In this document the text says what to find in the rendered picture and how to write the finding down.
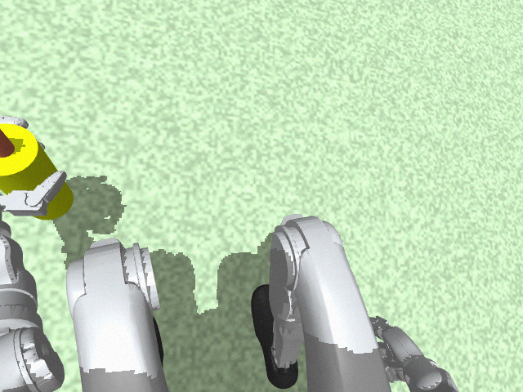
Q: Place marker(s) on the right robot hand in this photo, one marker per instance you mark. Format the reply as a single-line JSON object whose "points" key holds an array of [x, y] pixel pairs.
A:
{"points": [[397, 348]]}

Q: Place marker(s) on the left robot hand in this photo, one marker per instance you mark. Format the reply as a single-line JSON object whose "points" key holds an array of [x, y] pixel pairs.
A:
{"points": [[28, 202]]}

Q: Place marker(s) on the right robot arm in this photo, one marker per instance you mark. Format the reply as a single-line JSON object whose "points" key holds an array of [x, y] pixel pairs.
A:
{"points": [[424, 375]]}

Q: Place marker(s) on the bottle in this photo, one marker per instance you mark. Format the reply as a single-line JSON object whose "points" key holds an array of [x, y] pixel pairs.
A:
{"points": [[24, 165]]}

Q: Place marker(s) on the right robot foot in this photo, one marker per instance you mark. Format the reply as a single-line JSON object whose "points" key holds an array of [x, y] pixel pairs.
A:
{"points": [[263, 324]]}

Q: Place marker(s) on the left robot arm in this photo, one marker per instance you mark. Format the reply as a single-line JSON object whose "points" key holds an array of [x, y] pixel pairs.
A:
{"points": [[27, 361]]}

